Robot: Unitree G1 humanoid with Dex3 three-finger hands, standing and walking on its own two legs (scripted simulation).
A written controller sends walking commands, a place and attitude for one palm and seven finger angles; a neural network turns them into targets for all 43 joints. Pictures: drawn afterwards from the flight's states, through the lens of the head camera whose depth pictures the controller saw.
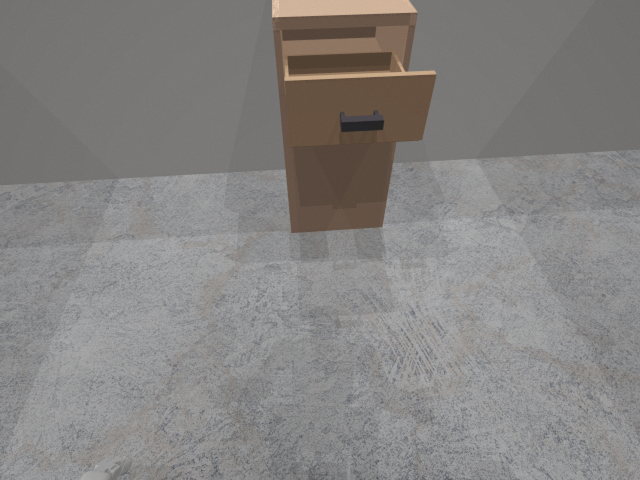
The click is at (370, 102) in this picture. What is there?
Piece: drawer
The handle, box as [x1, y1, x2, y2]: [340, 110, 383, 131]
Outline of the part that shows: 383,118 381,115 378,114 377,110 374,110 373,115 345,116 343,112 340,112 340,126 342,131 382,129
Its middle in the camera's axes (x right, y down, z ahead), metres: +0.10 -0.29 +0.94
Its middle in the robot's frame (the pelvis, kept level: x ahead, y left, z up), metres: +0.91 -0.05 -0.03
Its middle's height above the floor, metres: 0.74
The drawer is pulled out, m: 0.30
